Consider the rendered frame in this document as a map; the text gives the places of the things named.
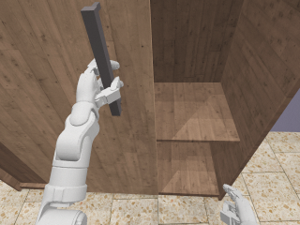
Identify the handle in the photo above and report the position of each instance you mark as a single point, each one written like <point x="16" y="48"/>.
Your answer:
<point x="94" y="30"/>

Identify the wardrobe door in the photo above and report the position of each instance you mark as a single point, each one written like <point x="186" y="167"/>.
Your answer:
<point x="44" y="49"/>
<point x="12" y="165"/>

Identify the robot left hand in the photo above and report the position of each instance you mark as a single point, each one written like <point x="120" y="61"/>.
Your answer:
<point x="90" y="89"/>

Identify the robot right hand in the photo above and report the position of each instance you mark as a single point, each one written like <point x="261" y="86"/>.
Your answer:
<point x="239" y="212"/>

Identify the left robot forearm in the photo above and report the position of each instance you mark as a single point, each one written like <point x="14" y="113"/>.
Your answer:
<point x="71" y="159"/>

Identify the robot left upper arm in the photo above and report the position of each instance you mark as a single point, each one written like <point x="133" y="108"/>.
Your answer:
<point x="54" y="216"/>

